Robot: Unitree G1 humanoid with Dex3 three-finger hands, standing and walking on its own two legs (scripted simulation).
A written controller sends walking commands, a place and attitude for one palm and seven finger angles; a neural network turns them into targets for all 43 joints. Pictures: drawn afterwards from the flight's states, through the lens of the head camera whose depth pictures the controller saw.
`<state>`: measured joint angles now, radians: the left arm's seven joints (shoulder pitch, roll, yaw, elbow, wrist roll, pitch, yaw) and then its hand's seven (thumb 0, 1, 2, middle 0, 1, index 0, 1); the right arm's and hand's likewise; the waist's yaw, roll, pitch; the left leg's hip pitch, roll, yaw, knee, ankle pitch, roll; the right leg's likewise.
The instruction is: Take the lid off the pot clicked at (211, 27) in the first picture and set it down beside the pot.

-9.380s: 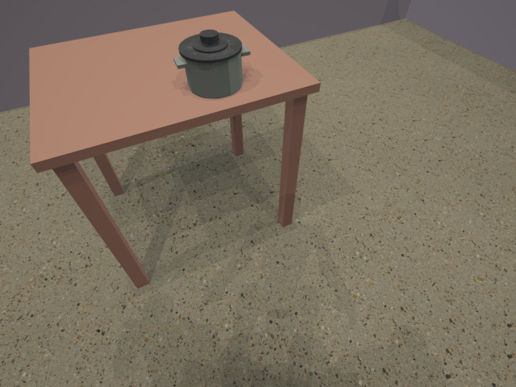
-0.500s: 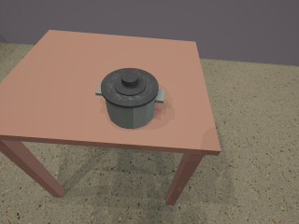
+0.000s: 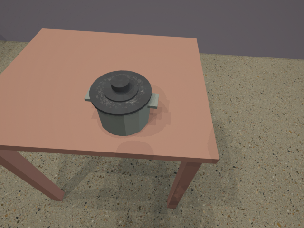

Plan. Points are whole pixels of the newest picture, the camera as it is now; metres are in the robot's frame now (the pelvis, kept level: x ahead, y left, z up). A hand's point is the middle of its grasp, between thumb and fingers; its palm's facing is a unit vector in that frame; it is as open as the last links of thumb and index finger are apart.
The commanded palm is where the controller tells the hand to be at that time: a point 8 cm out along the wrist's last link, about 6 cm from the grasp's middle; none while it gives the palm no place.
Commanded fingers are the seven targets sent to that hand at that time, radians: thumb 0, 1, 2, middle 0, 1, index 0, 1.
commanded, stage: come to a stop and stand still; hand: left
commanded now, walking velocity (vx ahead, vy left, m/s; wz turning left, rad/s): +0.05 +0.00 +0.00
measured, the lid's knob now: (120, 83) +0.45 +0.12 +0.13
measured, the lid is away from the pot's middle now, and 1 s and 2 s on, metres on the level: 0.00 0.00 0.00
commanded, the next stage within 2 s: look again from close up in 0.48 s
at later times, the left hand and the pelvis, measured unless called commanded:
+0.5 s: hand out of the picture -0.03 +0.23 -0.16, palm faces -0.01 -0.96 -0.27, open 7.4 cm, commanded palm none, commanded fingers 0.00 0.90 0.90 -0.20 -0.30 -0.20 -0.30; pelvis -0.02 +0.03 +0.00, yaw -1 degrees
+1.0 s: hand out of the picture +0.04 +0.18 -0.16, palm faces -0.02 -0.97 -0.22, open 7.3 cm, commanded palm none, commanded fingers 0.00 0.90 0.90 -0.20 -0.30 -0.20 -0.30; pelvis +0.02 +0.01 +0.01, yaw -1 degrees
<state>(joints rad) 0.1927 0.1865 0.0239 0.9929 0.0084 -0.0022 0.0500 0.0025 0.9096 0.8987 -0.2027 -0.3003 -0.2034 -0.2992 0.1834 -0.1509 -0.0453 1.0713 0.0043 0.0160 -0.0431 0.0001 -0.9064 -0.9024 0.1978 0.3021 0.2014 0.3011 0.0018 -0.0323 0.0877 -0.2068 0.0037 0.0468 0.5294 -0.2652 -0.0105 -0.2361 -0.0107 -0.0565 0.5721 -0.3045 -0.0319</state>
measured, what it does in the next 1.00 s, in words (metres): stands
